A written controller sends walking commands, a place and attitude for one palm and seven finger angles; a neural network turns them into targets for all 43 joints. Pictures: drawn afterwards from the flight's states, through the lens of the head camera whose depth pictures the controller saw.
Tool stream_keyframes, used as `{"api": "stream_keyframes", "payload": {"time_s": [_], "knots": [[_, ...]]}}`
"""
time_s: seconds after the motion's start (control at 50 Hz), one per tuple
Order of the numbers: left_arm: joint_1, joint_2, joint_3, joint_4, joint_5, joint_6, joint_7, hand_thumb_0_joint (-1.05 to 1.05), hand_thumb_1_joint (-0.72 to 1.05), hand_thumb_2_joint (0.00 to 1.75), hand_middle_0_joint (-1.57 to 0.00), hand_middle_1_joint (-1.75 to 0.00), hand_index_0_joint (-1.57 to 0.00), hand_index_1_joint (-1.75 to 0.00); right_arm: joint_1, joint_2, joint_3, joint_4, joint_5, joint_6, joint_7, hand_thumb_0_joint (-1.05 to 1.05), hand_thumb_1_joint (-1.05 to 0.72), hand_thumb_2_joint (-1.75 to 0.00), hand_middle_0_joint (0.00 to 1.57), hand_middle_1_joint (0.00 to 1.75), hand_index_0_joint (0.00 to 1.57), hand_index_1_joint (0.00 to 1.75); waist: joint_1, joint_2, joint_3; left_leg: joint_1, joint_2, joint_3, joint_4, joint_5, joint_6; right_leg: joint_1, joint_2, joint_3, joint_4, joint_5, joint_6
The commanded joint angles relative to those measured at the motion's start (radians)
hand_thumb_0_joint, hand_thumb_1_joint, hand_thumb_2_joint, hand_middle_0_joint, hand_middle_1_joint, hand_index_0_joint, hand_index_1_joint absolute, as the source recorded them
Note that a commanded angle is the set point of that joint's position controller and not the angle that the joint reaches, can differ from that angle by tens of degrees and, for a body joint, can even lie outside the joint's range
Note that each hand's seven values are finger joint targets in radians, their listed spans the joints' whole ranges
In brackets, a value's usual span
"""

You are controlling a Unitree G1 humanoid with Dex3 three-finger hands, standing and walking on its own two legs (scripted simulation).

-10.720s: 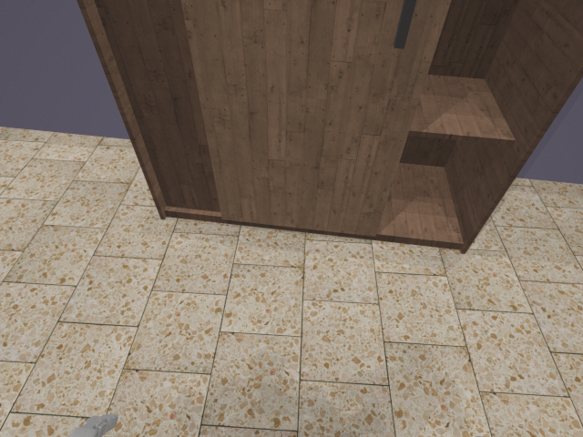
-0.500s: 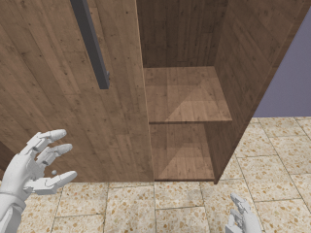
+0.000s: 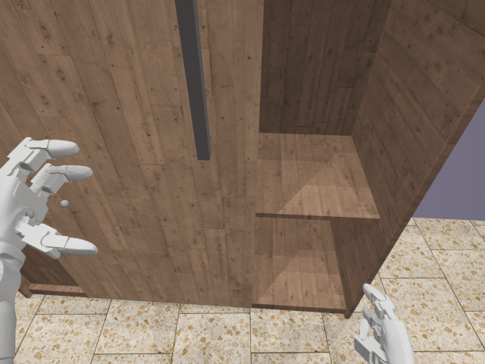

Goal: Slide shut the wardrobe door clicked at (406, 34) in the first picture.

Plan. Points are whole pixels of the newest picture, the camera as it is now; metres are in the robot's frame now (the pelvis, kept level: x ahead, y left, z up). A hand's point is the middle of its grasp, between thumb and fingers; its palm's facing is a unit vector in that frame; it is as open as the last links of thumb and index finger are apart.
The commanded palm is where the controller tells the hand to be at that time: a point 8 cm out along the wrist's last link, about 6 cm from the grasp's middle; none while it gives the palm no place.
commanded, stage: raise the hand with hooked fingers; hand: left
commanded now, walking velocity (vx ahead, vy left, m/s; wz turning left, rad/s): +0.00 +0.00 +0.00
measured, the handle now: (199, 85) +0.49 +0.14 +0.25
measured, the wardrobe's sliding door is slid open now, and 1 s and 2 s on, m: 0.38 0.38 0.38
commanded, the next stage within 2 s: move the hooked fingers beside the handle in 0.80 s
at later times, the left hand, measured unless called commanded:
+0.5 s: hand (63, 170) +0.28 +0.28 +0.22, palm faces +0.09 -0.99 -0.12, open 14.0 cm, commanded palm +0.23 +0.32 +0.24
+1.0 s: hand (85, 160) +0.28 +0.24 +0.24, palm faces +0.09 -0.99 -0.11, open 13.9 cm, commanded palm +0.26 +0.30 +0.24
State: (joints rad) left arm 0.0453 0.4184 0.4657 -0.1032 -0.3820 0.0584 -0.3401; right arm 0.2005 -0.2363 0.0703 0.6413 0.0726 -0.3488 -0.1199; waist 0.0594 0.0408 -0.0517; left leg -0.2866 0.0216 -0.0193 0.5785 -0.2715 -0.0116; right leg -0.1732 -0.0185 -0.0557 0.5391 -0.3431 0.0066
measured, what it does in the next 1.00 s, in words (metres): stands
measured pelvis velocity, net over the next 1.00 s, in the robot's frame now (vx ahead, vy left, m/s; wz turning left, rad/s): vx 0.01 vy -0.03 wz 0.00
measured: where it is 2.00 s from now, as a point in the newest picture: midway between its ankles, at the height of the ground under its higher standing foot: outside the picture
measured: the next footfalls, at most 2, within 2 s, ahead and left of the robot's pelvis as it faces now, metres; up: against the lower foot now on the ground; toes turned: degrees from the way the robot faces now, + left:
none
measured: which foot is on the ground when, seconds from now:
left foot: down 0.00-1.00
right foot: down 0.00-1.00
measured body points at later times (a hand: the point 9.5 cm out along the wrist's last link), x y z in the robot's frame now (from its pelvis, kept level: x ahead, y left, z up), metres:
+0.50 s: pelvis -0.01 +0.00 +0.01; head -0.02 -0.03 +0.45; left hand +0.27 +0.33 +0.23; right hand +0.19 -0.23 -0.06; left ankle +0.02 +0.13 -0.73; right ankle -0.03 -0.12 -0.73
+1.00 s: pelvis +0.01 -0.03 +0.00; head -0.02 -0.06 +0.45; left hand +0.27 +0.29 +0.25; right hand +0.21 -0.25 -0.06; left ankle +0.02 +0.13 -0.73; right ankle -0.03 -0.12 -0.73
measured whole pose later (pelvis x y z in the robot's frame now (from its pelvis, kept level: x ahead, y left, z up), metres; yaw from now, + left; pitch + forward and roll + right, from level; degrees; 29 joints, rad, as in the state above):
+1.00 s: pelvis +0.01 -0.03 +0.00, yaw +0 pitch -2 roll +0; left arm -0.14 0.48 0.52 -0.04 -0.37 0.26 -0.40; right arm 0.18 -0.27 0.07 0.65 0.09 -0.24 -0.12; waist 0.05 0.07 -0.05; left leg -0.23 0.04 -0.03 0.51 -0.25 -0.04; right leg -0.13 0.00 -0.07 0.50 -0.34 -0.02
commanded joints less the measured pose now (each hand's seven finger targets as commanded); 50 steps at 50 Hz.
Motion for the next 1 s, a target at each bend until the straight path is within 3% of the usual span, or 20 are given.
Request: {"api": "stream_keyframes", "payload": {"time_s": [0.0, 0.06, 0.14, 0.16, 0.22, 0.28, 0.34, 0.36, 0.4, 0.46, 0.52, 0.56, 0.6, 0.64, 0.68, 0.76, 0.84, 0.86, 0.9, 0.98], "knots": [[-0.27, 0.226, 0.047, -0.103, 0.006, 0.1, -0.026, 0.0, -0.5, 0.3, -0.3, -1.2, -0.3, -1.2, -0.111, -0.143, -0.046, -0.153, 0.017, -0.008, -0.005, 0.0, -0.9, -0.9, 0.2, 0.3, 0.2, 0.3, -0.013, 0.027, -0.046, 0.133, -0.024, -0.021, -0.127, 0.145, 0.035, -0.1, 0.039, -0.036, -0.112, 0.211, -0.009], [-0.38, 0.287, 0.067, -0.178, 0.02, 0.132, -0.026, 0.0, -0.5, 0.3, -0.3, -1.2, -0.3, -1.2, -0.134, -0.138, -0.034, -0.168, 0.015, 0.012, -0.005, 0.0, -0.9, -0.9, 0.2, 0.3, 0.2, 0.3, -0.01, 0.038, -0.105, 0.178, -0.026, -0.027, -0.13, 0.156, 0.037, -0.076, 0.038, -0.034, -0.119, 0.195, -0.016], [-0.491, 0.379, 0.157, -0.269, 0.021, 0.103, -0.015, 0.0, -0.5, 0.3, -0.3, -1.2, -0.3, -1.2, -0.161, -0.126, -0.026, -0.179, 0.007, 0.013, -0.008, 0.0, -0.9, -0.9, 0.2, 0.3, 0.2, 0.3, -0.005, 0.099, -0.218, 0.258, -0.028, -0.033, -0.134, 0.187, 0.034, -0.045, 0.039, -0.03, -0.119, 0.209, -0.022], [-0.501, 0.402, 0.172, -0.267, 0.022, 0.098, -0.009, 0.0, -0.5, 0.3, -0.3, -1.2, -0.3, -1.2, -0.162, -0.125, -0.02, -0.167, 0.005, 0.018, -0.008, 0.0, -0.9, -0.9, 0.2, 0.3, 0.2, 0.3, 0.001, 0.103, -0.208, 0.251, -0.027, -0.033, -0.137, 0.194, 0.031, -0.033, 0.039, -0.032, -0.126, 0.204, -0.027], [-0.525, 0.391, 0.172, -0.165, 0.017, 0.126, -0.024, 0.0, -0.5, 0.3, -0.3, -1.2, -0.3, -1.2, -0.161, -0.128, -0.021, -0.153, 0.012, 0.024, -0.008, 0.0, -0.9, -0.9, 0.2, 0.3, 0.2, 0.3, -0.006, 0.092, -0.189, 0.253, -0.026, -0.032, -0.142, 0.224, 0.031, -0.033, 0.039, -0.037, -0.129, 0.251, -0.025], [-0.581, 0.378, 0.13, -0.024, 0.026, 0.201, -0.046, 0.0, -0.5, 0.3, -0.3, -1.2, -0.3, -1.2, -0.16, -0.142, -0.02, -0.138, 0.023, 0.039, -0.004, 0.0, -0.9, -0.9, 0.2, 0.3, 0.2, 0.3, -0.012, 0.113, -0.095, 0.21, -0.03, -0.035, -0.157, 0.182, 0.027, -0.065, 0.035, -0.035, -0.153, 0.221, -0.025], [-0.501, 0.313, 0.06, 0.083, 0.035, 0.266, -0.07, 0.0, -0.5, 0.3, -0.3, -1.2, -0.3, -1.2, -0.149, -0.153, -0.028, -0.152, 0.031, 0.054, 0.002, 0.0, -0.9, -0.9, 0.2, 0.3, 0.2, 0.3, -0.015, 0.003, -0.072, 0.183, -0.032, -0.04, -0.156, 0.165, 0.032, -0.086, 0.034, -0.042, -0.151, 0.21, -0.018], [-0.455, 0.297, 0.046, 0.106, 0.035, 0.28, -0.076, 0.0, -0.5, 0.3, -0.3, -1.2, -0.3, -1.2, -0.151, -0.151, -0.029, -0.157, 0.035, 0.063, 0.008, 0.0, -0.9, -0.9, 0.2, 0.3, 0.2, 0.3, -0.009, -0.012, -0.046, 0.164, -0.032, -0.032, -0.155, 0.159, 0.034, -0.083, 0.031, -0.039, -0.16, 0.203, -0.018], [-0.461, 0.323, 0.053, 0.049, 0.03, 0.294, -0.094, 0.0, -0.5, 0.3, -0.3, -1.2, -0.3, -1.2, -0.165, -0.16, -0.034, -0.176, 0.041, 0.075, 0.014, 0.0, -0.9, -0.9, 0.2, 0.3, 0.2, 0.3, -0.011, -0.001, -0.091, 0.183, -0.037, -0.027, -0.15, 0.143, 0.036, -0.083, 0.028, -0.033, -0.154, 0.196, -0.015], [-0.516, 0.41, 0.135, -0.158, 0.021, 0.232, -0.071, 0.0, -0.5, 0.3, -0.3, -1.2, -0.3, -1.2, -0.195, -0.146, -0.03, -0.202, 0.031, 0.071, 0.013, 0.0, -0.9, -0.9, 0.2, 0.3, 0.2, 0.3, 0.0, 0.017, -0.185, 0.228, -0.037, -0.022, -0.134, 0.184, 0.04, -0.044, 0.028, -0.03, -0.142, 0.214, -0.019], [-0.532, 0.477, 0.242, -0.3, 0.008, 0.137, -0.028, 0.0, -0.5, 0.3, -0.3, -1.2, -0.3, -1.2, -0.191, -0.131, -0.03, -0.205, 0.015, 0.047, 0.007, 0.0, -0.9, -0.9, 0.2, 0.3, 0.2, 0.3, 0.013, 0.085, -0.292, 0.285, -0.037, -0.014, -0.126, 0.244, 0.04, 0.001, 0.034, -0.026, -0.123, 0.265, -0.022], [-0.504, 0.49, 0.279, -0.275, 0.004, 0.108, 0.0, 0.0, -0.5, 0.3, -0.3, -1.2, -0.3, -1.2, -0.176, -0.128, -0.03, -0.178, 0.009, 0.042, 0.004, 0.0, -0.9, -0.9, 0.2, 0.3, 0.2, 0.3, 0.015, 0.079, -0.25, 0.259, -0.034, -0.002, -0.122, 0.25, 0.039, 0.006, 0.033, -0.026, -0.132, 0.277, -0.019], [-0.514, 0.424, 0.235, -0.19, 0.007, 0.119, 0.006, 0.0, -0.5, 0.3, -0.3, -1.2, -0.3, -1.2, -0.174, -0.127, -0.033, -0.159, 0.014, 0.035, 0.002, 0.0, -0.9, -0.9, 0.2, 0.3, 0.2, 0.3, -0.001, 0.13, -0.168, 0.244, -0.035, 0.008, -0.125, 0.226, 0.037, -0.037, 0.031, -0.024, -0.139, 0.279, -0.017], [-0.513, 0.375, 0.172, -0.065, 0.014, 0.171, 0.0, 0.0, -0.5, 0.3, -0.3, -1.2, -0.3, -1.2, -0.161, -0.138, -0.035, -0.142, 0.02, 0.041, -0.002, 0.0, -0.9, -0.9, 0.2, 0.3, 0.2, 0.3, -0.011, 0.134, -0.085, 0.207, -0.035, 0.002, -0.133, 0.193, 0.032, -0.071, 0.028, -0.023, -0.15, 0.256, -0.015], [-0.502, 0.336, 0.103, 0.032, 0.025, 0.228, -0.021, 0.0, -0.5, 0.3, -0.3, -1.2, -0.3, -1.2, -0.149, -0.153, -0.039, -0.136, 0.03, 0.05, -0.001, 0.0, -0.9, -0.9, 0.2, 0.3, 0.2, 0.3, -0.022, 0.061, -0.031, 0.179, -0.036, 0.002, -0.132, 0.169, 0.038, -0.095, 0.027, -0.017, -0.167, 0.246, -0.006], [-0.491, 0.327, 0.047, 0.036, 0.033, 0.266, -0.061, 0.0, -0.5, 0.3, -0.3, -1.2, -0.3, -1.2, -0.156, -0.16, -0.043, -0.161, 0.038, 0.065, -0.001, 0.0, -0.9, -0.9, 0.2, 0.3, 0.2, 0.3, -0.026, -0.042, -0.074, 0.182, -0.039, 0.0, -0.11, 0.17, 0.05, -0.084, 0.017, -0.001, -0.163, 0.26, 0.004], [-0.542, 0.441, 0.18, -0.193, 0.011, 0.18, -0.072, 0.0, -0.5, 0.3, -0.3, -1.2, -0.3, -1.2, -0.199, -0.143, -0.04, -0.197, 0.028, 0.053, -0.001, 0.0, -0.9, -0.9, 0.2, 0.3, 0.2, 0.3, -0.004, -0.002, -0.281, 0.267, -0.047, 0.01, -0.08, 0.266, 0.054, 0.006, 0.012, 0.008, -0.117, 0.397, 0.005], [-0.528, 0.473, 0.217, -0.225, 0.002, 0.149, -0.059, 0.0, -0.5, 0.3, -0.3, -1.2, -0.3, -1.2, -0.197, -0.138, -0.034, -0.186, 0.023, 0.051, 0.0, 0.0, -0.9, -0.9, 0.2, 0.3, 0.2, 0.3, 0.002, 0.006, -0.286, 0.261, -0.044, 0.012, -0.078, 0.284, 0.052, 0.028, 0.011, 0.008, -0.117, 0.414, 0.004], [-0.529, 0.452, 0.234, -0.207, -0.005, 0.112, -0.044, 0.0, -0.5, 0.3, -0.3, -1.2, -0.3, -1.2, -0.192, -0.128, -0.035, -0.176, 0.019, 0.041, -0.001, 0.0, -0.9, -0.9, 0.2, 0.3, 0.2, 0.3, -0.001, 0.034, -0.278, 0.269, -0.045, 0.019, -0.076, 0.295, 0.051, 0.02, 0.016, 0.003, -0.11, 0.438, 0.004], [-0.529, 0.407, 0.201, 0.032, 0.006, 0.158, -0.022, 0.0, -0.5, 0.3, -0.3, -1.2, -0.3, -1.2, -0.16, -0.144, -0.042, -0.126, 0.021, 0.046, -0.001, 0.0, -0.9, -0.9, 0.2, 0.3, 0.2, 0.3, -0.016, 0.021, -0.091, 0.196, -0.038, 0.014, -0.087, 0.227, 0.045, -0.075, 0.018, 0.002, -0.141, 0.363, 0.009]]}}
